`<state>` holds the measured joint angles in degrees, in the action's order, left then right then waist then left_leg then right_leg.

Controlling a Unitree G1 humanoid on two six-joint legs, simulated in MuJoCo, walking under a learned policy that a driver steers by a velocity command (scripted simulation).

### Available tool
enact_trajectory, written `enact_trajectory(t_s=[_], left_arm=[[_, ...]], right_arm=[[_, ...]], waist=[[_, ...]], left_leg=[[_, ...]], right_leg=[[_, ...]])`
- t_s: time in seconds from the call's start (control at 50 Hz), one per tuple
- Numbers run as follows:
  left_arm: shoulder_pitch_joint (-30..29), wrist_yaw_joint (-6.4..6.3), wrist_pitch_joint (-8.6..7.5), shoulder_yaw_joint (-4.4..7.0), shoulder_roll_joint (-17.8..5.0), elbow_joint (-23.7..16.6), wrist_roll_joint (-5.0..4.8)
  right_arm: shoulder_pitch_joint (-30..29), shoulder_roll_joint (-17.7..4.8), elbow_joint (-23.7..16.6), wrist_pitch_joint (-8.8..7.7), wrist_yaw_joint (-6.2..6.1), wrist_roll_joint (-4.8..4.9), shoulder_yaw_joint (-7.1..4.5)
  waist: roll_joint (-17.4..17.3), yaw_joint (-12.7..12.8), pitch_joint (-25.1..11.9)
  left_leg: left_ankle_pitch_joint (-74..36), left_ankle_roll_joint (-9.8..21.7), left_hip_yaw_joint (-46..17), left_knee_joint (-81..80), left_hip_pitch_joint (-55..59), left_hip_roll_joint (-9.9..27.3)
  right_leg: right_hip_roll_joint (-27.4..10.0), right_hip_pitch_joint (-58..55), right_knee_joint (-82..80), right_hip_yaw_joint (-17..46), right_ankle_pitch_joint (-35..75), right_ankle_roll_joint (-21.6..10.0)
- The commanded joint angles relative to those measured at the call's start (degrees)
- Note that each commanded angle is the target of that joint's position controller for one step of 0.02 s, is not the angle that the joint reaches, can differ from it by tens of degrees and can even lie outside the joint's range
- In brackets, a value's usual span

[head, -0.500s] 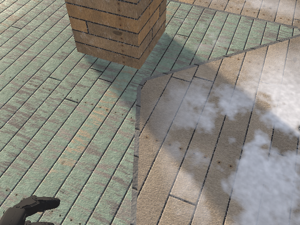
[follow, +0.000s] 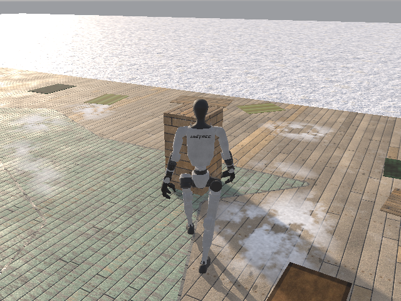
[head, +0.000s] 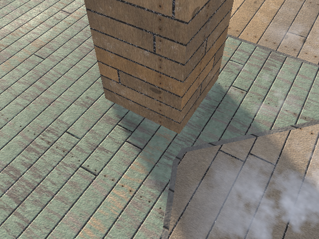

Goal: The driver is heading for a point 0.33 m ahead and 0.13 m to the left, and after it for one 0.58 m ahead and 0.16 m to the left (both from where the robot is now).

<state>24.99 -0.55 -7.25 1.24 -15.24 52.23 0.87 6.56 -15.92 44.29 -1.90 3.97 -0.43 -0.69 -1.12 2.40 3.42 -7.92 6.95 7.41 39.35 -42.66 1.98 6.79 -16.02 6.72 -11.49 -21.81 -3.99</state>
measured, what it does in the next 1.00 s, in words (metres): walks ahead, turning left: left foot, then right foot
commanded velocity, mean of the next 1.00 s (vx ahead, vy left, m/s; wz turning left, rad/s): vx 0.32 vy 0.03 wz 0.58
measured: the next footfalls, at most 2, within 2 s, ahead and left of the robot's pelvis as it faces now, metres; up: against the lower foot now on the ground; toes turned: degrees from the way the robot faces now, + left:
left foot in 0.06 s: +0.27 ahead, +0.05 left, +0.00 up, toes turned +6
right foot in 0.44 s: +0.65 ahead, -0.01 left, +0.00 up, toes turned +35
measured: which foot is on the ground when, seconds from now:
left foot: up 0.00-0.04, down 0.06-0.42, up 0.44-0.82, down 0.84-1.00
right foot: down 0.00-0.08, up 0.10-0.42, down 0.44-0.84, up 0.86-1.00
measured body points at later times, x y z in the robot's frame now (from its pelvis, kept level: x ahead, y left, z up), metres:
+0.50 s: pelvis +0.41 +0.01 +0.00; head +0.47 +0.05 +0.44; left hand +0.53 +0.33 -0.07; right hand +0.62 -0.23 -0.11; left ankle +0.24 +0.06 -0.62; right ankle +0.61 -0.03 -0.72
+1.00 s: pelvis +0.46 +0.06 +0.02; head +0.45 +0.08 +0.47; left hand +0.36 +0.34 -0.11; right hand +0.74 -0.03 -0.07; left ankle +0.40 +0.16 -0.72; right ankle +0.56 -0.05 -0.68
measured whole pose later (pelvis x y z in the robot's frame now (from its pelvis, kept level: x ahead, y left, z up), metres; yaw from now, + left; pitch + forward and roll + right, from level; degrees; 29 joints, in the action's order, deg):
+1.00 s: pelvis +0.46 +0.06 +0.02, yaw +36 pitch +1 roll +0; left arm 16.3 -2.7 0.4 2.2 -17.3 46.0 1.5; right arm 9.9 -12.8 38.1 1.9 0.1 -1.5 0.2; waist 2.3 1.4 -1.5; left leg 14.6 0.3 -3.6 29.1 -15.4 -2.0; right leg -2.6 24.9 46.8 2.2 -22.4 5.9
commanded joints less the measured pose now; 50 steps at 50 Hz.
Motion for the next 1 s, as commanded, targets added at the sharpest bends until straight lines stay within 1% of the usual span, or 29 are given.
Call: enact_trajectory(t_s=[0.02,0.06,0.08,0.1,0.12,0.14,0.2,0.24,0.26,0.3,0.36,0.4,0.42,0.44,0.46,0.48,0.5,0.52,0.54,0.58,0.62,0.7,0.8,0.84,0.86,0.88,0.9,0.96,1.0], left_arm=[[-3.7,-2.71,0.95,2.37,-11.6,-4.3,1.04],[-12.0,-2.88,2.76,3.65,-15.4,-8.0,1.27],[-12.8,-1.18,2.35,2.07,-8.9,-8.1,1.98],[-7.5,-0.47,1.43,0.17,-2.5,-13.1,0.71],[-11.4,-0.21,-0.15,-0.63,-4.9,-15.7,1.17],[-14.7,0.2,-0.96,-0.59,-6.7,-16.0,1.41],[-12.7,-0.03,1.93,-0.89,-6.5,-14.9,3.05],[-14.2,0.0,3.73,-1.32,-6.2,-17.4,2.67],[-20.3,-0.6,1.25,0.1,-7.4,-19.7,-0.38],[-25.8,-0.96,-0.15,-0.67,-3.5,-22.2,0.18],[-26.8,-0.97,0.16,0.7,-5.0,-23.5,-1.65],[-22.1,-1.72,0.43,2.15,-8.4,-22.6,-1.94],[-9.8,-3.22,0.57,3.11,-10.1,-20.4,-0.86],[1.1,-4.1,1.44,2.73,-10.5,-17.4,1.54],[1.0,-3.66,1.89,2.14,-11.9,-17.9,4.08],[-5.3,-3.22,2.11,3.6,-14.8,-17.0,1.49],[-12.8,-4.01,2.62,2.89,-10.3,-19.5,0.29],[-15.8,-4.71,3.51,1.21,-6.3,-21.0,0.32],[-17.5,-4.56,4.41,0.37,-6.0,-21.2,0.5],[-16.8,-3.68,5.18,1.14,-9.1,-18.6,0.6],[-15.9,-2.89,5.48,1.75,-10.5,-17.1,0.53],[-16.6,-2.57,5.9,2.5,-11.9,-15.6,-0.08],[-13.9,-1.67,6.41,2.8,-11.7,-12.8,-0.79],[-6.3,-0.85,6.19,1.08,-6.5,-9.5,0.23],[-4.7,-0.2,6.09,0.19,-3.3,-10.7,2.32],[-8.5,-0.95,6.19,1.88,-7.5,-12.4,1.0],[-10.5,-1.69,6.52,2.74,-10.4,-12.0,0.21],[-7.1,-2.85,7.5,2.7,-7.9,-8.7,1.0],[-8.5,-2.43,6.81,1.68,-5.2,-8.9,0.56]], right_arm=[[7.9,-6.4,-0.8,-0.2,-0.01,-0.4,-1.51],[31.6,-11.4,5.9,0.28,-1.18,-0.22,-4.5],[31.0,-13.0,6.4,0.57,-2.39,0.26,-5.3],[25.1,-18.9,4.5,1.13,-2.72,-1.38,-6.64],[23.0,-16.4,2.6,1.34,-3.24,-0.83,-6.67],[20.6,-13.0,2.6,1.3,-3.78,-0.63,-6.05],[13.7,-8.8,1.7,-0.51,-3.57,0.64,-4.26],[12.9,-11.2,1.0,-1.77,-3.13,0.39,-4.66],[8.3,-6.6,-3.0,-3.45,-3.68,2.77,-3.72],[8.5,-12.0,-2.5,-2.8,-5.07,3.93,-5.58],[13.5,-11.4,-1.0,-0.23,-6.42,2.43,-6.15],[10.1,-8.3,-2.9,0.35,-6.67,1.98,-5.62],[8.2,-6.4,-4.0,1.11,-5.98,2.97,-4.87],[14.0,1.7,-4.9,2.31,-5.5,-0.19,-2.29],[22.5,0.3,-5.6,2.29,-4.7,-0.91,-1.96],[26.5,-6.7,-6.6,2.94,-3.31,1.09,-2.74],[20.5,-11.2,-6.6,3.7,-3.56,1.15,-3.74],[13.4,-12.1,-7.4,4.69,-4.26,0.61,-3.87],[10.9,-11.2,-8.3,5.56,-5.08,0.83,-3.76],[7.7,-6.9,-10.9,5.61,-5.14,0.41,-2.18],[7.4,-3.2,-12.2,5.11,-5.43,0.32,-0.81],[6.0,-5.0,-12.6,5.14,-5.62,-0.05,-0.71],[6.4,-6.0,-11.1,5.02,-4.48,0.03,-1.81],[6.4,-5.5,-11.5,4.53,-4.23,-0.74,-1.71],[5.1,-9.2,-12.6,5.26,-4.32,-1.86,-1.87],[4.2,-11.3,-12.2,4.8,-3.6,-3.44,-2.78],[-0.8,-9.4,-13.0,3.71,-3.32,-3.03,-2.47],[-5.0,-5.1,-11.4,2.26,-3.96,-0.82,-1.49],[-3.7,-3.5,-10.3,2.5,-4.49,-0.7,-1.13]], waist=[[7.9,-8.7,-5.5],[5.2,-21.3,-14.0],[-4.1,-17.8,-9.9],[-16.1,-8.4,-14.9],[-5.4,-10.3,-17.5],[4.3,-7.9,-7.9],[9.5,0.5,2.3],[5.5,1.5,1.9],[5.3,-0.1,1.3],[4.6,-2.4,-1.8],[-2.9,-5.3,-7.3],[-5.6,-1.9,-9.1],[-6.4,4.7,-14.7],[1.6,4.2,-25.1],[9.7,-0.5,-32.1],[16.8,-5.3,-36.8],[10.3,-4.4,-31.6],[4.8,-2.8,-24.3],[2.4,-3.6,-17.6],[2.5,-4.2,-9.1],[5.8,-4.3,-9.4],[9.1,-4.0,-13.7],[12.9,-3.2,-9.3],[7.9,-2.6,-10.3],[-7.4,0.3,-10.8],[-12.4,-2.0,-9.2],[-9.2,-1.1,-4.9],[-8.6,0.8,-4.0],[-8.3,-0.2,-4.6]], left_leg=[[4.6,2.5,4.7,-1.6,22.4,-8.0],[12.3,7.3,-1.7,-4.2,46.0,-9.0],[16.5,9.8,-10.0,-3.8,53.1,-3.0],[16.6,21.8,-39.4,-6.2,66.7,9.1],[32.4,22.7,-53.8,-20.7,65.8,12.4],[33.3,18.2,-50.0,-26.3,54.8,11.7],[-6.1,12.5,-32.5,-24.5,29.3,3.9],[-24.3,11.9,-26.8,-24.0,20.4,0.2],[-19.2,10.0,-27.0,-23.7,18.3,-3.4],[-13.5,4.2,-23.5,-21.4,17.0,-7.9],[-3.2,-1.6,-28.0,-15.5,22.2,-9.1],[-2.0,-5.9,-28.4,-4.5,24.3,-10.5],[8.1,-9.8,-21.8,9.6,20.1,-16.5],[51.4,-9.9,-21.7,28.6,6.8,-20.1],[57.0,-12.1,-26.3,45.1,6.9,-17.5],[49.6,-14.0,-26.5,58.8,2.9,-13.5],[43.0,-14.4,-23.5,58.5,-0.2,-7.7],[38.5,-14.6,-19.0,56.3,0.1,-6.3],[35.9,-14.9,-16.4,54.1,2.9,-6.0],[33.3,-13.6,-13.9,43.7,7.9,-5.6],[32.5,-13.1,-12.3,33.0,10.2,-5.2],[26.4,-11.9,-12.9,17.6,18.4,-2.2],[20.6,-7.3,-8.3,-8.0,31.4,-3.6],[21.1,-4.1,-12.1,-17.9,40.5,-0.3],[9.5,0.5,-26.4,-18.7,43.0,12.7],[17.5,8.3,-32.8,-23.8,27.8,17.8],[21.3,7.1,-29.9,-25.2,23.2,13.9],[13.6,2.8,-21.1,-21.9,21.6,8.0],[8.8,2.8,-19.6,-19.3,23.9,6.7]], right_leg=[[-16.8,7.7,17.3,-1.5,90.9,4.8],[-16.1,20.0,53.7,-1.0,88.5,4.6],[-7.7,36.6,76.0,0.7,23.8,3.7],[-0.8,61.2,95.1,9.1,-10.5,6.8],[-3.2,67.6,92.2,18.0,-4.9,4.8],[-6.7,66.4,84.1,18.5,0.4,3.5],[-11.1,53.2,71.2,15.6,1.7,6.1],[-11.0,45.8,58.1,12.6,1.7,8.5],[-7.8,44.4,49.9,15.3,5.1,9.1],[-2.8,37.3,29.7,11.9,15.4,9.2],[1.7,29.1,18.7,13.5,30.1,9.4],[-0.1,23.1,13.3,16.1,35.4,7.8],[-4.8,8.0,8.7,17.0,50.2,5.9],[-22.1,-12.4,20.9,33.6,68.4,1.5],[-35.7,-10.9,26.8,49.3,96.5,-6.4],[-43.1,-11.8,22.8,58.6,76.6,-18.3],[-36.3,-4.5,20.2,49.2,57.0,-16.2],[-29.2,5.5,18.6,39.0,44.9,-12.2],[-24.3,16.4,16.1,33.5,40.6,-9.7],[-19.2,30.1,11.2,26.7,36.6,-7.7],[-18.4,31.4,9.6,24.6,39.0,-8.8],[-21.1,32.3,9.0,23.5,34.0,-9.3],[-18.9,36.4,10.2,22.3,9.4,-4.7],[-13.9,40.5,16.5,17.8,0.2,2.1],[-8.0,47.5,32.2,11.1,-10.1,7.2],[-8.6,46.2,37.9,14.5,-11.1,8.2],[-9.9,43.1,42.6,15.6,-7.2,8.8],[-10.7,39.4,45.2,14.9,-0.7,10.7],[-10.7,37.2,38.4,14.1,-0.5,10.4]])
